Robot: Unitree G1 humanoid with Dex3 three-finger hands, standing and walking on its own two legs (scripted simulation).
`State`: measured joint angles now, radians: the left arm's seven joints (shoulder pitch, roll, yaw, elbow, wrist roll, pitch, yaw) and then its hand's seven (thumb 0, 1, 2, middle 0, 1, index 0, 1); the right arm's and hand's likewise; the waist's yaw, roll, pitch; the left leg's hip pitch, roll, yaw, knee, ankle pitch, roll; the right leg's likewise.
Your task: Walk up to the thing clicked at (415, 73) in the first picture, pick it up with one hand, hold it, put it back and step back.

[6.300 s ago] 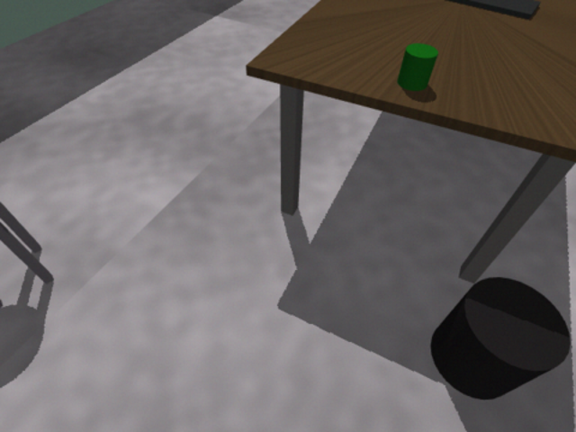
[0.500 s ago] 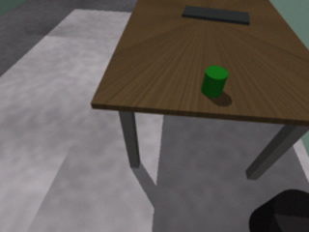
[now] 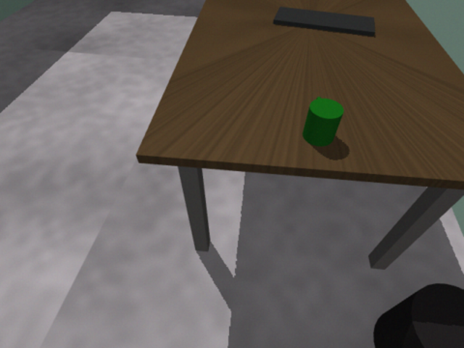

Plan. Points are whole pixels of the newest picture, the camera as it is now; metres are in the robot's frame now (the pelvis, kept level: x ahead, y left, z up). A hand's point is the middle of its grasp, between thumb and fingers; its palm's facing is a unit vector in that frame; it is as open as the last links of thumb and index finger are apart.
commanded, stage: stand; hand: right
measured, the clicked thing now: (320, 118) +0.67 -0.21 -0.01
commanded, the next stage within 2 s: walk up in 0.20 s
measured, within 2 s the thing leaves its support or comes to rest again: neither
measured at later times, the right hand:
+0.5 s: hand out of the picture +0.11 -0.24 -0.15, palm faces -0.05 +0.91 -0.41, open 7.3 cm
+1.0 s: hand (335, 325) +0.20 -0.20 -0.18, palm faces +0.08 +0.94 -0.34, open 7.4 cm
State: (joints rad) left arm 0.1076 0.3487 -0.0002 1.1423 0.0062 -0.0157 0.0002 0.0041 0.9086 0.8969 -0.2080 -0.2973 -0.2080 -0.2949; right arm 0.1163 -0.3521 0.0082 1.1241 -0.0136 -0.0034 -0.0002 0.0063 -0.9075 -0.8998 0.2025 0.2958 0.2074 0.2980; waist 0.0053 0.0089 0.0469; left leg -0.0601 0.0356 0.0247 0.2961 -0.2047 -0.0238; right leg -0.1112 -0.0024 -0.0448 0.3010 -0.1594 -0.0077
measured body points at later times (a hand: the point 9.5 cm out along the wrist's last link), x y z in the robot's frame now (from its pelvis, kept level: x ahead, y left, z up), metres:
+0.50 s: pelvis +0.04 +0.06 -0.01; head +0.06 +0.07 +0.43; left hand +0.05 +0.39 -0.14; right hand +0.11 -0.28 -0.12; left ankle +0.11 +0.20 -0.74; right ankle +0.00 -0.11 -0.75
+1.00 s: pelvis +0.19 +0.06 -0.03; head +0.23 +0.04 +0.42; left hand +0.32 +0.37 -0.13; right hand +0.20 -0.25 -0.16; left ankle +0.12 +0.20 -0.72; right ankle +0.25 -0.06 -0.75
